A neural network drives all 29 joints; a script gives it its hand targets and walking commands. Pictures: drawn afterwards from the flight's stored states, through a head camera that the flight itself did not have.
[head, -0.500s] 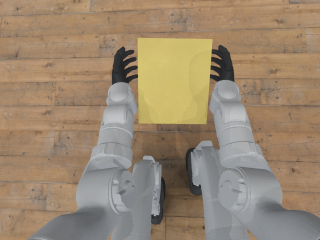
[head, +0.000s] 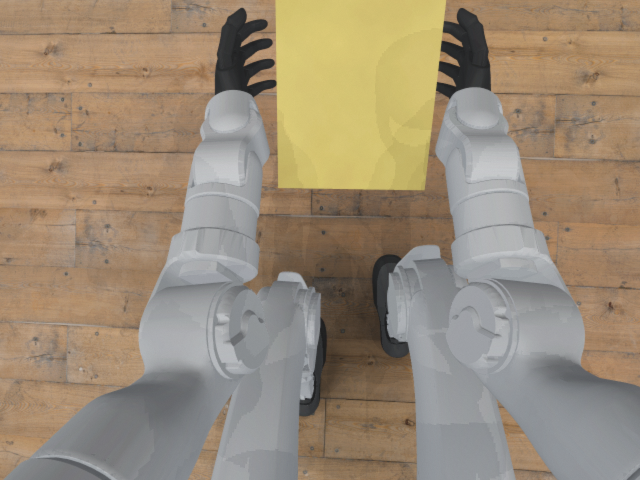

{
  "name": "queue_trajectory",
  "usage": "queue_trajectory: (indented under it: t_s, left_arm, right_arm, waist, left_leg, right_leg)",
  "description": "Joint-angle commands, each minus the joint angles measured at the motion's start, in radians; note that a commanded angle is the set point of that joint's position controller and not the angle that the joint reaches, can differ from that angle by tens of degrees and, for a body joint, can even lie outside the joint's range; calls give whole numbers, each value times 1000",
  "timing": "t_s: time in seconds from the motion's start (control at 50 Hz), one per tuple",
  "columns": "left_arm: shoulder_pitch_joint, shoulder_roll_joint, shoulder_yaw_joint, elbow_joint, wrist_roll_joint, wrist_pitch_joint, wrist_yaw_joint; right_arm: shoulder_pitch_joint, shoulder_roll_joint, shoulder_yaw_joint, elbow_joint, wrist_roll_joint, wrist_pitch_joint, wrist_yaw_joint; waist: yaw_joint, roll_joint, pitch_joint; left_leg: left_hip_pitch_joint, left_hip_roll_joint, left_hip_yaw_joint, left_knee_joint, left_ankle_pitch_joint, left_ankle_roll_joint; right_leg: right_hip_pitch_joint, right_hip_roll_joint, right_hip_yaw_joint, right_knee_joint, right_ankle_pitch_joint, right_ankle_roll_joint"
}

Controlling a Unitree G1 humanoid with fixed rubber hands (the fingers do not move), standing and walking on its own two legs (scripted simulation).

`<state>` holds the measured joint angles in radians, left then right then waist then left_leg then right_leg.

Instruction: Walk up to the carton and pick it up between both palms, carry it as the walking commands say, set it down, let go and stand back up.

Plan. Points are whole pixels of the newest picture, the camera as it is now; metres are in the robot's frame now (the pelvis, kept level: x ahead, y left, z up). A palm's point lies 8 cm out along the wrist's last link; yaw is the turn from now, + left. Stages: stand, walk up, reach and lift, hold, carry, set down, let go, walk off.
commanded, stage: set down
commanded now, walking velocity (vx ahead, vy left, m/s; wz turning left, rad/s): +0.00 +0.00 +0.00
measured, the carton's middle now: (346, 98) +0.53 -0.05 -0.20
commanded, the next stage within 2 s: none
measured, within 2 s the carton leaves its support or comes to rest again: neither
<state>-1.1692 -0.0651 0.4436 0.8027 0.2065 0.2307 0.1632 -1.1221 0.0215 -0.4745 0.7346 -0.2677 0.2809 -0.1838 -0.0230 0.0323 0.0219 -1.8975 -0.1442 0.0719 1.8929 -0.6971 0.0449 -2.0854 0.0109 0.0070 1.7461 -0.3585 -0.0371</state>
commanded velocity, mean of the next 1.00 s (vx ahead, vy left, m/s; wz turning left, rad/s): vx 0.00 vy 0.00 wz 0.00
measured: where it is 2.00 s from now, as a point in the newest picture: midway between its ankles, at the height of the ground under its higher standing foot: (350, 352)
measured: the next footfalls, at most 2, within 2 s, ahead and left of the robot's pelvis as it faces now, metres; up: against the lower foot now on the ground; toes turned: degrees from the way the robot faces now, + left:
none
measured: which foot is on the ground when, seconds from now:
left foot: down 0.00-1.00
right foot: down 0.00-1.00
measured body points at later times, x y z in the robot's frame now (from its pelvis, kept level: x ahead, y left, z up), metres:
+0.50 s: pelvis +0.00 +0.00 -0.05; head +0.35 -0.03 +0.23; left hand +0.55 +0.08 -0.19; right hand +0.53 -0.18 -0.20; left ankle +0.06 +0.09 -0.44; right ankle +0.16 -0.10 -0.44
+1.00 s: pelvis -0.01 +0.00 -0.09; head +0.36 -0.01 +0.16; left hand +0.56 +0.08 -0.25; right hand +0.56 -0.18 -0.24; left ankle +0.06 +0.09 -0.44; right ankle +0.16 -0.11 -0.44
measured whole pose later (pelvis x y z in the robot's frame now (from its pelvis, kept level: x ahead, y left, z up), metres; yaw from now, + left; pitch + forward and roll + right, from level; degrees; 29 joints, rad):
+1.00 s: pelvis -0.01 +0.00 -0.09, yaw +0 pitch +41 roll +1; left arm -1.42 0.07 0.32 0.83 0.10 0.25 0.17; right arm -1.47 -0.20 -0.42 0.94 -0.14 0.27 -0.08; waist -0.05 0.00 0.27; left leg -2.17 -0.16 0.08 2.20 -0.74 0.04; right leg -2.35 -0.01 -0.02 2.01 -0.37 -0.04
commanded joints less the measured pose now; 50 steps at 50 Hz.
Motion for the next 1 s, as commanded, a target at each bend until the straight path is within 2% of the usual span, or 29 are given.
queue_trajectory:
  t_s: [0.0,0.52,0.68,0.8,0.84,0.88,0.98]
  left_arm:
    - [-585,-923,-438,63,-101,4,-273]
    - [-727,-859,-508,22,-166,9,-260]
    - [-764,-796,-493,16,-157,-5,-264]
    - [-830,-775,-539,-19,-199,-18,-265]
    - [-838,-785,-562,-21,-207,-13,-264]
    - [-827,-797,-564,-13,-206,-11,-264]
    - [-817,-799,-538,17,-191,-7,-267]
  right_arm:
    - [-626,902,467,56,115,-22,272]
    - [-791,777,494,43,194,-33,315]
    - [-734,784,432,158,202,-30,339]
    - [-745,770,426,182,225,-39,348]
    - [-746,763,422,177,231,-38,352]
    - [-746,765,412,180,232,-37,359]
    - [-754,745,385,210,229,-36,379]
  waist:
    - [-11,-72,-1029]
    - [-29,-55,-1028]
    - [-5,-35,-912]
    - [-21,-18,-920]
    - [-41,21,-935]
    - [-43,44,-913]
    - [-50,53,-840]
  left_leg:
    - [54,-60,-121,-240,242,-44]
    - [-38,-47,-119,-67,304,-48]
    - [-110,-32,-108,-31,307,-50]
    - [-106,-19,-107,9,344,-58]
    - [-77,-16,-107,13,357,-63]
    - [-72,-14,-109,13,373,-65]
    - [-78,-11,-120,8,356,-63]
  right_leg:
    - [990,110,63,-10,194,32]
    - [856,99,37,196,295,22]
    - [777,97,39,245,292,17]
    - [780,94,36,286,325,10]
    - [767,93,30,291,320,3]
    - [736,93,25,295,318,-1]
    - [661,86,12,301,266,-5]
